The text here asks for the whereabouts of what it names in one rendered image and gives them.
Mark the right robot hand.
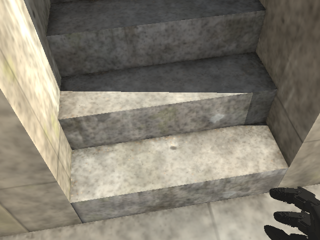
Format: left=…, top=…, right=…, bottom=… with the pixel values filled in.
left=264, top=186, right=320, bottom=240

